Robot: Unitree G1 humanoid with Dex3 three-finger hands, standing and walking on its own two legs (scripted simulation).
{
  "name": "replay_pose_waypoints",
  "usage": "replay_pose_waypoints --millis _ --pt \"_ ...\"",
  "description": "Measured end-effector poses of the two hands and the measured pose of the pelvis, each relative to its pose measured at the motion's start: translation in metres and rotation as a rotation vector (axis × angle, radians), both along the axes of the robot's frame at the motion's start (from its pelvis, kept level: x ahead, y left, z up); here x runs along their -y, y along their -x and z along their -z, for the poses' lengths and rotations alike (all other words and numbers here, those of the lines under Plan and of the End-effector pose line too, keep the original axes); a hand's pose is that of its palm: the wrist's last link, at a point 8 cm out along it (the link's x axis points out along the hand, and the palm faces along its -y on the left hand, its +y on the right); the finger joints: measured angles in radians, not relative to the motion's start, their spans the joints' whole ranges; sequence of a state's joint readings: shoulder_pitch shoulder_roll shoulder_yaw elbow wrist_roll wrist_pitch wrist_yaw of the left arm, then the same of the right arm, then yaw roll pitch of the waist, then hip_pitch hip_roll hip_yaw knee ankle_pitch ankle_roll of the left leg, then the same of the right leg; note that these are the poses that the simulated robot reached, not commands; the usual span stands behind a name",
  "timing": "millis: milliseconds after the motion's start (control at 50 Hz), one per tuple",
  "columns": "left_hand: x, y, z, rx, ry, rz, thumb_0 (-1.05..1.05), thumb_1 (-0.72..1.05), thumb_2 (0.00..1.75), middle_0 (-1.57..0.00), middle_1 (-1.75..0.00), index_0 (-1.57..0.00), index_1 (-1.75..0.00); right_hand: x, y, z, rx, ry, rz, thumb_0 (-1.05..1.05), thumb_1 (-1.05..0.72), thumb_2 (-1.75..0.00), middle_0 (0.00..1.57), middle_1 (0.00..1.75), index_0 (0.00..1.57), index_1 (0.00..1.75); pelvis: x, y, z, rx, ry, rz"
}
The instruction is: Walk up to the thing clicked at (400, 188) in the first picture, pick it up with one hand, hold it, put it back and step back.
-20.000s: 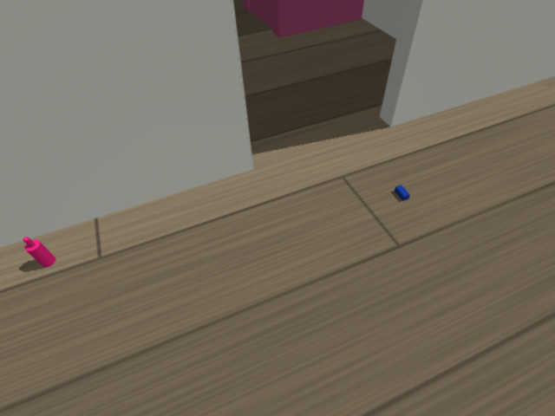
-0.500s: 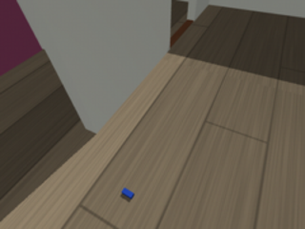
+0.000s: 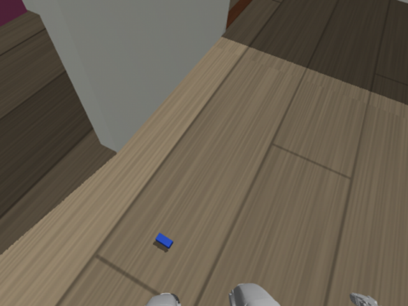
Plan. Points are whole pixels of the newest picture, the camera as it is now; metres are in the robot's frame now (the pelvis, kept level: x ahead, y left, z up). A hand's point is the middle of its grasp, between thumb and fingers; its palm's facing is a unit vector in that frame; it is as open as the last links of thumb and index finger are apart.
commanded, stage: walk up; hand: left
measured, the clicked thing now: (164, 240) +0.42 +0.17 -0.75
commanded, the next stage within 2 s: stand in 1.52 s
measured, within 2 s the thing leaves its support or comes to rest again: neither
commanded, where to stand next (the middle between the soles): +0.01 -0.07 m, yaw -3 degrees
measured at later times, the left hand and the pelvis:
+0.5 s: hand out of the picture +0.01 +0.20 -0.14, palm faces -0.06 -0.90 -0.44, open 7.3 cm; pelvis -0.08 -0.07 -0.01, yaw -3 degrees
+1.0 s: hand out of the picture -0.01 +0.27 -0.17, palm faces -0.01 -0.94 -0.33, open 7.3 cm; pelvis -0.06 -0.01 +0.00, yaw +1 degrees
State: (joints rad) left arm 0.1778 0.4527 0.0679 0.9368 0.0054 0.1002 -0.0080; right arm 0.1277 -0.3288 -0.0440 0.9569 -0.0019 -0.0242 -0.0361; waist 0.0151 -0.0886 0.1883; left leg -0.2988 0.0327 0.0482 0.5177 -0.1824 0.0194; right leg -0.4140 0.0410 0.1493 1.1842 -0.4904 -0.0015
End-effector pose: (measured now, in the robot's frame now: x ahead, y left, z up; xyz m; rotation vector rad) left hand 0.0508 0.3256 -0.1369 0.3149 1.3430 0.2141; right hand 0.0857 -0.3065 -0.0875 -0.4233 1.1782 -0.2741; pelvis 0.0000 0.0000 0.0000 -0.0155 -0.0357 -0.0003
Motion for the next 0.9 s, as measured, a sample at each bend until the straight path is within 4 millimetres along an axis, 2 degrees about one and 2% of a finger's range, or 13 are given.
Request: replay_pose_waypoints --millis 160,220,280,340,420,480,540,580,660,740,800,900 --pt "0.025 -0.012 0.008 0.040 0.007 0.056 0.00 0.91 0.90 -0.20 -0.30 -0.20 -0.30 0.031 -0.002 0.000 0.085 0.045 -0.004 0.00 -0.89 -0.90 0.20 0.30 0.21 0.30 0.017 0.018 0.011 0.005 -0.016 0.044" --pt "0.041 -0.010 0.008 0.061 -0.001 0.083 0.00 0.91 0.90 -0.20 -0.30 -0.20 -0.30 0.050 0.005 0.010 0.105 0.039 -0.009 0.00 -0.89 -0.90 0.20 0.30 0.20 0.30 0.029 0.032 0.019 0.008 -0.019 0.060" --pt "0.056 -0.001 0.007 0.086 -0.027 0.104 0.00 0.91 0.90 -0.20 -0.30 -0.21 -0.30 0.071 0.014 0.028 0.126 0.014 -0.002 0.00 -0.89 -0.90 0.20 0.30 0.20 0.30 0.045 0.046 0.032 0.008 -0.024 0.080" --pt "0.072 0.016 -0.002 0.096 -0.048 0.112 0.00 0.91 0.90 -0.20 -0.30 -0.21 -0.30 0.084 0.029 0.044 0.124 -0.017 0.026 0.00 -0.90 -0.90 0.20 0.30 0.20 0.30 0.057 0.060 0.035 0.024 -0.014 0.061" --pt "0.085 0.036 -0.023 0.103 -0.072 0.115 0.00 0.91 0.90 -0.21 -0.30 -0.21 -0.30 0.084 0.059 0.050 0.075 -0.073 0.055 0.00 -0.90 -0.90 0.20 0.30 0.20 0.30 0.063 0.074 0.023 0.007 -0.058 0.080" --pt "0.087 0.041 -0.037 0.142 -0.090 0.110 0.00 0.91 0.90 -0.21 -0.30 -0.21 -0.30 0.081 0.089 0.054 0.023 -0.113 0.053 0.00 -0.90 -0.90 0.20 0.30 0.20 0.30 0.065 0.079 0.016 -0.012 -0.045 0.059" --pt "0.084 0.045 -0.052 0.229 -0.099 0.091 0.00 0.90 0.90 -0.21 -0.30 -0.21 -0.30 0.077 0.117 0.053 -0.060 -0.138 0.026 0.00 -0.90 -0.90 0.20 0.30 0.20 0.30 0.065 0.076 0.010 -0.013 -0.041 0.019" --pt "0.076 0.051 -0.060 0.276 -0.108 0.068 0.00 0.90 0.90 -0.21 -0.30 -0.21 -0.30 0.075 0.129 0.050 -0.101 -0.140 0.004 0.00 -0.90 -0.90 0.20 0.30 0.20 0.30 0.063 0.075 0.007 -0.004 -0.046 -0.006" --pt "0.054 0.075 -0.064 0.277 -0.117 0.036 0.00 0.90 0.90 -0.21 -0.30 -0.21 -0.30 0.067 0.127 0.040 -0.101 -0.132 -0.036 0.01 -0.90 -0.90 0.20 0.30 0.20 0.30 0.052 0.075 0.003 0.017 -0.042 -0.027" --pt "0.023 0.096 -0.051 0.204 -0.108 0.019 0.00 0.90 0.90 -0.21 -0.30 -0.21 -0.30 0.054 0.112 0.024 -0.020 -0.104 -0.061 0.00 -0.90 -0.90 0.20 0.30 0.20 0.30 0.034 0.075 0.006 0.030 -0.028 -0.037" --pt "0.002 0.097 -0.031 0.169 -0.107 0.003 0.00 0.90 0.90 -0.21 -0.30 -0.21 -0.30 0.047 0.114 0.019 0.032 -0.042 -0.051 0.00 -0.90 -0.90 0.20 0.30 0.20 0.30 0.020 0.072 0.017 0.037 -0.036 -0.031" --pt "0.004 0.080 -0.016 0.157 -0.044 0.010 0.01 0.91 0.90 -0.20 -0.30 -0.20 -0.30 0.033 0.125 0.004 0.021 -0.008 -0.013 0.00 -0.90 -0.90 0.20 0.30 0.20 0.30 0.013 0.066 0.011 0.042 -0.026 -0.027"
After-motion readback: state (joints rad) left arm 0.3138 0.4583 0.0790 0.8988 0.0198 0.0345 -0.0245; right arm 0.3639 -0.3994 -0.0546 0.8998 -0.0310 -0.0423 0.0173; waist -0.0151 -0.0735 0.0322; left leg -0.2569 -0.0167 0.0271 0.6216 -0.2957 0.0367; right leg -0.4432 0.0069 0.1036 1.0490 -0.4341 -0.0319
